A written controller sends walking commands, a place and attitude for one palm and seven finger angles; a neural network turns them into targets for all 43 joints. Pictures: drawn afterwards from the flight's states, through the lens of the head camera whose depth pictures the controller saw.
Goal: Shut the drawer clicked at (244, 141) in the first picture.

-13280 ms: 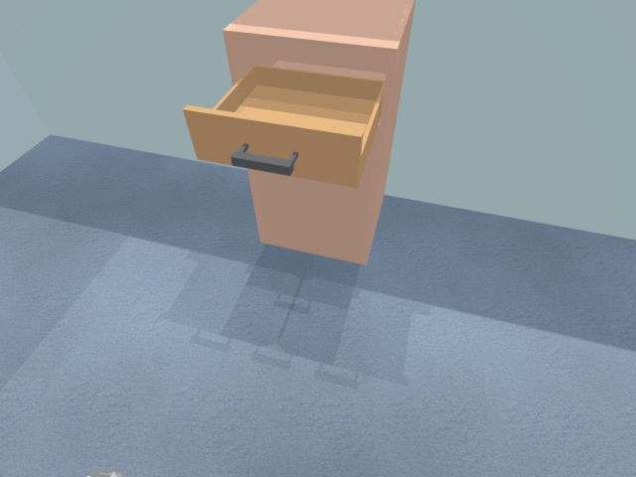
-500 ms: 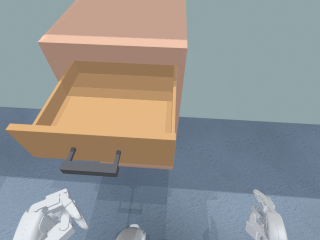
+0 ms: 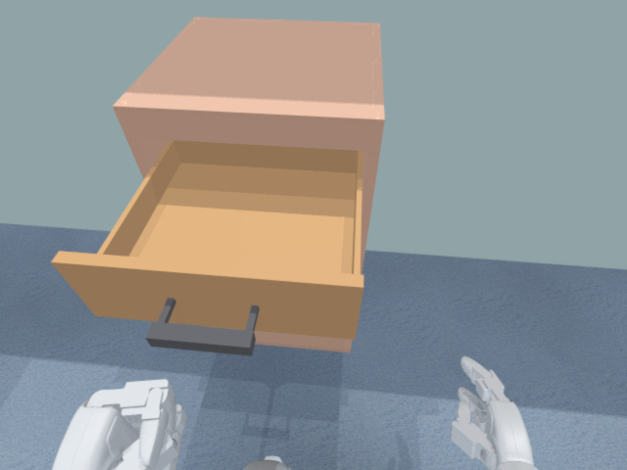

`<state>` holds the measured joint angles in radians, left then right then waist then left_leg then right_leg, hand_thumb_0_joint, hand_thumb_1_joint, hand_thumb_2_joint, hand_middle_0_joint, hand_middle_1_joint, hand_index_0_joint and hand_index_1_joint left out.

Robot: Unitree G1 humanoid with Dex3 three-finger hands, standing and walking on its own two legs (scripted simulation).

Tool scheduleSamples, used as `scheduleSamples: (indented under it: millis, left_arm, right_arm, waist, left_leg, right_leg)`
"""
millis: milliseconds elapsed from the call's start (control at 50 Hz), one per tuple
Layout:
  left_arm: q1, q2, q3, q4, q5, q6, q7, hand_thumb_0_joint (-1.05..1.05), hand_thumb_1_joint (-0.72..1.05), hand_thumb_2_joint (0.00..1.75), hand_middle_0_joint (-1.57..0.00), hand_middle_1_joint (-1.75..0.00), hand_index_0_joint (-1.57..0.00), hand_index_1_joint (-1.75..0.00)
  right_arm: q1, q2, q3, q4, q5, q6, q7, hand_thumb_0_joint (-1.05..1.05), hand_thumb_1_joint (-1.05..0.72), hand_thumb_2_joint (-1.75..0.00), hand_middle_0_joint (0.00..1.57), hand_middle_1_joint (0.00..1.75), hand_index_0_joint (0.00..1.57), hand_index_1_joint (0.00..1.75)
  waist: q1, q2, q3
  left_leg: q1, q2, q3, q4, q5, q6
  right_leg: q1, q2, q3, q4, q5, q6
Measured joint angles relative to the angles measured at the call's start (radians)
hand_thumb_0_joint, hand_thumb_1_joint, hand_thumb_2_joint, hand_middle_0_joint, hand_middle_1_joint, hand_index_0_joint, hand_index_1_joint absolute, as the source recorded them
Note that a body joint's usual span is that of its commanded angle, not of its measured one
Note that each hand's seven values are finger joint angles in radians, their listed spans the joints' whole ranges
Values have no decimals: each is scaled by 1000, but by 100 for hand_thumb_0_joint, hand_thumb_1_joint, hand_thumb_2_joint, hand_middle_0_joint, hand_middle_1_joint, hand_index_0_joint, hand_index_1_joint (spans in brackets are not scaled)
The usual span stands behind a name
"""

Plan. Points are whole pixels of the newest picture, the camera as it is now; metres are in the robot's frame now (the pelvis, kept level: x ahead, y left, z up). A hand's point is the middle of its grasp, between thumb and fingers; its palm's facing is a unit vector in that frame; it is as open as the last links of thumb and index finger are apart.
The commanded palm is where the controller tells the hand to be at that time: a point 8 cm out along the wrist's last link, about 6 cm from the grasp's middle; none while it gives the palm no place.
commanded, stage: raise the hand and make a fist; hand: left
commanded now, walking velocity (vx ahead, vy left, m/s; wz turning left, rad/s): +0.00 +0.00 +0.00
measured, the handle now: (206, 323) +0.30 +0.18 +0.01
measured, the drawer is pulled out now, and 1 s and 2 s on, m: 0.29 0.29 0.29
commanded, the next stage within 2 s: bring the fist close to the handle in 0.36 s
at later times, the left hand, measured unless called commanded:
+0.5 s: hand (174, 447) +0.13 +0.14 +0.10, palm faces +0.01 -1.00 -0.07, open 3.3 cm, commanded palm +0.08 +0.20 +0.11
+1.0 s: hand (201, 427) +0.16 +0.14 +0.06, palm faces -0.02 -1.00 -0.04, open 3.3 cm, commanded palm +0.13 +0.20 +0.06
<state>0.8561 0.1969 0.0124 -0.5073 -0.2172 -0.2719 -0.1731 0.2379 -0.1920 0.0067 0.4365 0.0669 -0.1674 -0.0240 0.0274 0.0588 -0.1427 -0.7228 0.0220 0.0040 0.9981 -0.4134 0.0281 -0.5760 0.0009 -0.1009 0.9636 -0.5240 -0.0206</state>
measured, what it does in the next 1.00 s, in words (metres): stands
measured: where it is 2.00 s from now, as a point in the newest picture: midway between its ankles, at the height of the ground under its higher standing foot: outside the picture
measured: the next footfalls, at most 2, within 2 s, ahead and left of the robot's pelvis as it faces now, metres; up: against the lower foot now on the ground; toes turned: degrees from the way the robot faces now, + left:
none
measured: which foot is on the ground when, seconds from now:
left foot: down 0.00-1.00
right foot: down 0.00-1.00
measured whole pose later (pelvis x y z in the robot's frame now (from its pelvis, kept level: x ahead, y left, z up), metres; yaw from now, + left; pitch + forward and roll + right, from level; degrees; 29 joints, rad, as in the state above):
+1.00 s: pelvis +0.00 -0.02 -0.02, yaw +0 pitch +12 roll -2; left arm 0.71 0.19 0.06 -0.27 -0.24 -0.39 -0.21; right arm 0.23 -0.21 -0.03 0.49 0.05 -0.15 -0.04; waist 0.00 0.04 -0.15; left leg -0.85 0.04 -0.01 1.08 -0.44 0.00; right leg -0.71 0.02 -0.11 1.06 -0.57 -0.05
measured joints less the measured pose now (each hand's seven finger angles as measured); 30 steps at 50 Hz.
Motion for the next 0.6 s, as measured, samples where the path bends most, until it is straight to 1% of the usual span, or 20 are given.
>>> scheduleSamples:
  millis: [80, 140, 280, 380, 500, 600]
  left_arm:
    - [18, 2, 11, 1, -2, 6, 5, 1, 90, 90, -139, -160, -140, -159]
    - [28, 2, 8, 2, -3, 4, 11, 1, 90, 90, -140, -160, -140, -160]
    - [35, 10, 21, 8, -9, -24, 10, 2, 90, 90, -140, -160, -140, -160]
    - [27, 9, 26, 20, -16, -29, 0, 2, 90, 90, -140, -160, -140, -160]
    - [18, 13, 49, 42, -30, -28, -20, 2, 90, 90, -140, -160, -140, -160]
    - [10, 1, 52, 85, -35, -52, -40, 1, 90, 90, -140, -160, -140, -160]
  right_arm:
    - [12, -5, -8, 7, 4, 7, -4, 1, -90, -90, 20, 30, 20, 30]
    - [21, -13, -14, 6, 4, 1, -6, 1, -90, -90, 20, 30, 20, 30]
    - [25, -17, -26, 15, 5, -7, -9, 1, -90, -90, 20, 30, 20, 30]
    - [17, -17, -26, 18, 6, -12, -13, 1, -90, -90, 20, 30, 20, 30]
    - [8, -7, -24, 28, 10, -14, -18, 1, -90, -90, 20, 30, 20, 30]
    - [-2, -8, -23, 35, 4, -21, -19, 1, -90, -90, 20, 30, 20, 30]
  waist:
    - [-8, -1, 1]
    - [-11, -1, 1]
    - [-11, -4, -3]
    - [-11, 1, -4]
    - [-6, 0, -7]
    - [-6, -2, -6]
  left_leg:
    - [12, 2, 4, -8, 1, -2]
    - [11, 3, 4, -7, 1, -3]
    - [4, 6, 2, 0, -3, -9]
    - [5, 8, -2, 1, -4, -14]
    - [13, 11, -4, -9, -3, -20]
    - [8, 10, -9, -10, -2, -24]
  right_leg:
    - [8, 2, 5, -5, 1, -1]
    - [7, 2, 4, -3, 0, -3]
    - [-2, 6, 4, 8, -6, -9]
    - [-1, 8, 0, 9, -9, -13]
    - [6, 12, -1, 2, -9, -19]
    - [2, 12, -7, 2, -11, -22]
